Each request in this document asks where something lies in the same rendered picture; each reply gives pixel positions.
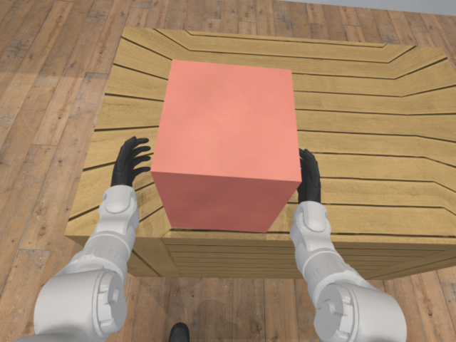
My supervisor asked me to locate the right robot upper arm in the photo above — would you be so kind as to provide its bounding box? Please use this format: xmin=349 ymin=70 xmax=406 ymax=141
xmin=313 ymin=281 xmax=406 ymax=342

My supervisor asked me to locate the left robot foot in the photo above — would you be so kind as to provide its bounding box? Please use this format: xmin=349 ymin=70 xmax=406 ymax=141
xmin=169 ymin=323 xmax=190 ymax=342

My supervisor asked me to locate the left robot hand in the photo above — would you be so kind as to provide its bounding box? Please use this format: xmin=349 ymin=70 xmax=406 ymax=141
xmin=110 ymin=136 xmax=151 ymax=187

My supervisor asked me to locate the right robot hand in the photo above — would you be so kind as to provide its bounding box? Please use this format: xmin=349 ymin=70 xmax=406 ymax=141
xmin=297 ymin=148 xmax=321 ymax=204

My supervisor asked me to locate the left robot upper arm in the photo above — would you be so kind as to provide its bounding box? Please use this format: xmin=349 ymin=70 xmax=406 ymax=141
xmin=11 ymin=269 xmax=127 ymax=342

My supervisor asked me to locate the pedestal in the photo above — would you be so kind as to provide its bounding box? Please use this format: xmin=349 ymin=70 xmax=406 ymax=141
xmin=64 ymin=26 xmax=456 ymax=280

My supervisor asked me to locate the carton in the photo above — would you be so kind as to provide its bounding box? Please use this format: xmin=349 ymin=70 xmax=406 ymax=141
xmin=150 ymin=60 xmax=302 ymax=233

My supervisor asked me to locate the left robot forearm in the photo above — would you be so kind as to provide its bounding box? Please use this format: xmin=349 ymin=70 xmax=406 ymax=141
xmin=33 ymin=185 xmax=140 ymax=333

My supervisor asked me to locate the right robot forearm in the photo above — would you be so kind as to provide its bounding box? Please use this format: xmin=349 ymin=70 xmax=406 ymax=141
xmin=290 ymin=201 xmax=407 ymax=342

